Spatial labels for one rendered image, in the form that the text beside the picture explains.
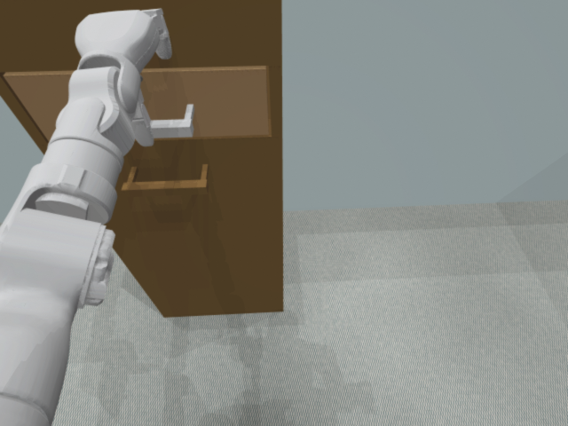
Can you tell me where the robot left hand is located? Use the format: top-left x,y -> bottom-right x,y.
75,9 -> 172,146

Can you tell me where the robot left forearm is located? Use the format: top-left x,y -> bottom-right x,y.
0,50 -> 141,251

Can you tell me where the handle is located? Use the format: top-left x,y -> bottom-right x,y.
121,179 -> 209,197
150,104 -> 194,138

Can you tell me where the cabinet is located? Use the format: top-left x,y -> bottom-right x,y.
0,0 -> 283,318

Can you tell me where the left robot upper arm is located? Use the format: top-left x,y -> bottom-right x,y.
0,208 -> 115,426

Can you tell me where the drawer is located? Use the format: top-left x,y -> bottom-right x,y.
3,66 -> 269,142

